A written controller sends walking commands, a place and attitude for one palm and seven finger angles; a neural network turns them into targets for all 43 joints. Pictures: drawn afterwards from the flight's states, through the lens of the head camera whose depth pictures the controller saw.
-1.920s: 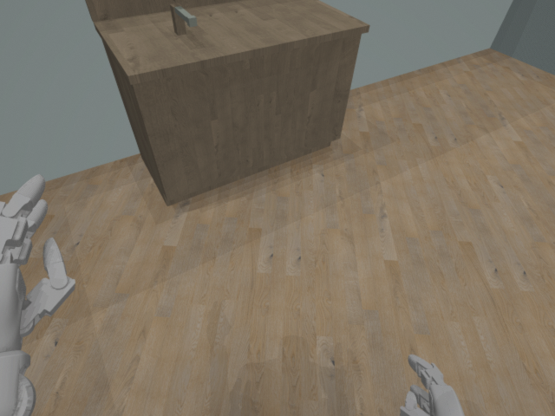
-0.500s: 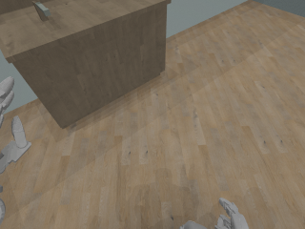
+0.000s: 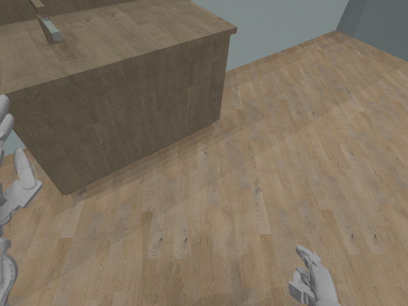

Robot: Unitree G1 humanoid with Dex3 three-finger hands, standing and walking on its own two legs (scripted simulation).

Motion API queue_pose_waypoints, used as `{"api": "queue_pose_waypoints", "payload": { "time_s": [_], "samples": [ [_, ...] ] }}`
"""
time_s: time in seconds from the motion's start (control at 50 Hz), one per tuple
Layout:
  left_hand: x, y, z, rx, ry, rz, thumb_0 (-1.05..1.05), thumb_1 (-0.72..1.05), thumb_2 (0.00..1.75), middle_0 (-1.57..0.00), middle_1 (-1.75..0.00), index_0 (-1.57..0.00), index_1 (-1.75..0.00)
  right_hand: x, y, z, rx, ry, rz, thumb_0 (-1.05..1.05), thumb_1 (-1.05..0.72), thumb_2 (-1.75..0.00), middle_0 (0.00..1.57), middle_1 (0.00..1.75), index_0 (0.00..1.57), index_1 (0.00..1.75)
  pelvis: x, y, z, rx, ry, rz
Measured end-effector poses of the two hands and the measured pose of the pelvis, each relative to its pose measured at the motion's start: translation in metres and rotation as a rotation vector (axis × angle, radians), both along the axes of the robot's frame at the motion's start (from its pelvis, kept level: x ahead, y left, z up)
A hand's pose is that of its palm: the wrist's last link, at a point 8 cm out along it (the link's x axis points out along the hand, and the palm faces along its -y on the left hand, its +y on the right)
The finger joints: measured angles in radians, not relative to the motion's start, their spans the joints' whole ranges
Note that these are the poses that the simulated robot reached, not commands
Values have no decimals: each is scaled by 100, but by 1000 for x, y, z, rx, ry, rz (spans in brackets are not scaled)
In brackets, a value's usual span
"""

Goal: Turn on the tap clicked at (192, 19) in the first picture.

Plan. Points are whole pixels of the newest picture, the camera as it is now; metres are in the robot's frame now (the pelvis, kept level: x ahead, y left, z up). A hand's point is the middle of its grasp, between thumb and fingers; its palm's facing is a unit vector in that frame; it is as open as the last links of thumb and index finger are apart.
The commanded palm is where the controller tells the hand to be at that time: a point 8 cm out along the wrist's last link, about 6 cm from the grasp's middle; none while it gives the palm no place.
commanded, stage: walk to a spot facing it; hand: left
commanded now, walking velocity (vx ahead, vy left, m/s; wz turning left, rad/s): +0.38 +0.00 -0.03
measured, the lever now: (56, 35) +0.91 +0.57 +0.06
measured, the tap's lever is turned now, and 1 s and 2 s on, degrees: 0 0 0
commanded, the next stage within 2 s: turn to face it in 0.56 s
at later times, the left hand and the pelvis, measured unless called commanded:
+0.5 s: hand (114, 119) +0.36 +0.18 +0.19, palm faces +0.42 -0.77 -0.49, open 7.4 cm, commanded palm +0.29 +0.23 +0.19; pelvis +0.16 -0.06 +0.02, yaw +5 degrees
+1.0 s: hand (95, 95) +0.40 +0.22 +0.21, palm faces +0.63 -0.63 -0.46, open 7.4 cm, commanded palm +0.36 +0.24 +0.19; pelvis +0.27 -0.07 +0.01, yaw +14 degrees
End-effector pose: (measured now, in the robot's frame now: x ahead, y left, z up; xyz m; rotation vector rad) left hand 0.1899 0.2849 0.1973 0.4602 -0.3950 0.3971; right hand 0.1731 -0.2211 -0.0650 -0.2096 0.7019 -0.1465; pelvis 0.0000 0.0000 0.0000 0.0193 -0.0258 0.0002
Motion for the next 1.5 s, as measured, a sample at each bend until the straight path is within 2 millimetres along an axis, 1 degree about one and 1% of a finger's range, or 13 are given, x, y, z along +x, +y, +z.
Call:
{"api": "queue_pose_waypoints", "payload": {
  "time_s": [0.1,0.18,0.34,0.44,0.52,0.64,0.74,0.9,0.98,1.08,1.28,1.38,1.5],
  "samples": [
    [26,-22,20,55,29,-52,1,89,89,-21,-30,-21,-30,25,23,1,108,7,32,1,-90,-90,20,30,20,30,29,-9,13,-24,27,-17],
    [44,-37,28,103,76,-32,1,89,89,-21,-30,-21,-30,38,18,-10,148,60,38,1,-90,-90,21,30,20,30,58,-23,18,-37,36,-14],
    [97,-64,1,65,129,65,1,89,89,-21,-30,-21,-30,85,-48,-53,85,184,49,2,-90,-90,21,30,20,30,110,-57,-2,-17,8,43],
    [119,-73,4,64,165,39,1,89,89,-22,-30,-21,-30,120,-86,-30,-5,193,6,2,-90,-90,20,30,20,30,141,-63,10,-5,15,76],
    [134,-66,16,100,139,49,1,89,89,-22,-30,-22,-30,153,-98,-7,-69,162,9,2,-90,-90,20,29,19,30,168,-63,16,4,26,102],
    [156,-35,12,88,26,107,1,89,89,-22,-30,-22,-30,213,-78,4,-127,79,52,2,-90,-90,20,29,19,30,210,-44,1,2,21,119],
    [184,-15,3,69,-27,115,1,89,89,-21,-30,-21,-30,257,-30,-4,-32,17,102,2,-91,-90,20,29,19,30,227,-40,-8,-17,-5,168],
    [172,-32,31,95,18,147,1,89,89,-21,-30,-21,-30,287,30,0,127,23,274,1,-90,-90,20,30,20,30,254,-51,11,-64,15,217],
    [164,-37,28,96,67,257,1,89,89,-21,-30,-21,-30,301,28,-12,147,46,329,1,-90,-90,21,30,20,30,270,-63,9,-57,2,242],
    [172,-42,3,-1,79,362,1,89,89,-21,-30,-21,-30,322,0,-32,73,91,372,1,-90,-90,21,30,20,30,284,-75,1,-22,-16,290],
    [188,-34,11,12,91,300,1,89,89,-22,-30,-21,-30,353,-47,9,-106,70,270,2,-90,-90,20,29,20,30,304,-60,17,-4,11,335],
    [189,-1,13,44,-14,315,1,89,89,-22,-30,-21,-30,364,-30,12,-146,21,238,2,-90,-90,20,29,19,30,312,-34,4,-22,-3,325],
    [212,24,10,-2,-11,331,1,89,89,-21,-30,-21,-30,363,25,8,-14,24,270,2,-90,-90,20,29,19,30,322,-23,12,-44,2,320]
  ]
}}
